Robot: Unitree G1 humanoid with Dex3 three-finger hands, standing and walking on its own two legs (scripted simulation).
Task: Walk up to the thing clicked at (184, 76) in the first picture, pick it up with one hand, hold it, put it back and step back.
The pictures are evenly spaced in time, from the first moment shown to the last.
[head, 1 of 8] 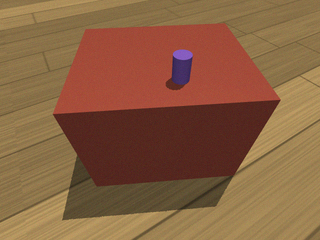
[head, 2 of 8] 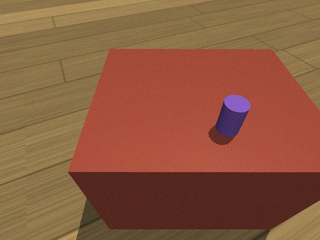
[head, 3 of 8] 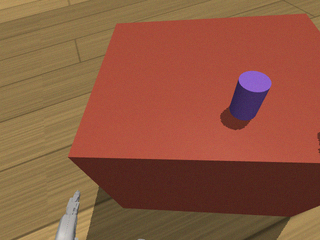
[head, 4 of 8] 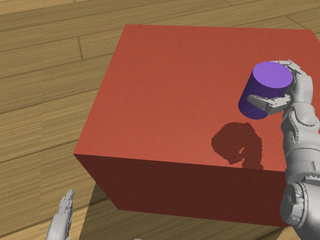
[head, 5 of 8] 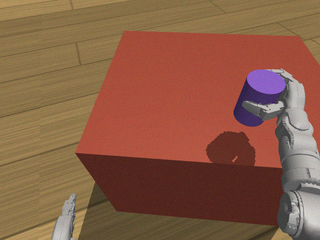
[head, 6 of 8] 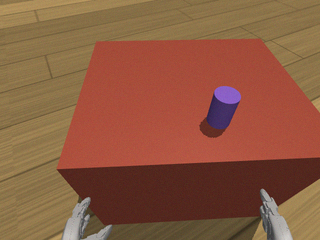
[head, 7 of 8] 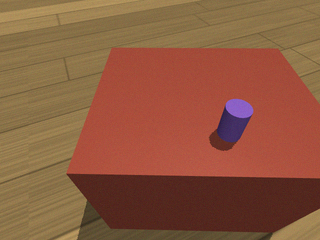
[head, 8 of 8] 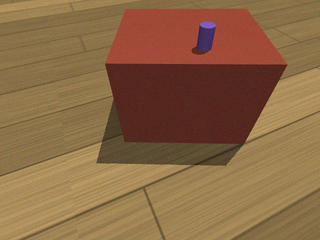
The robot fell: no
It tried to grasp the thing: yes
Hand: right
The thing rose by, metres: 0.22
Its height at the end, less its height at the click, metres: +0.00
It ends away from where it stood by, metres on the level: 0.01
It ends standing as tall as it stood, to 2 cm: yes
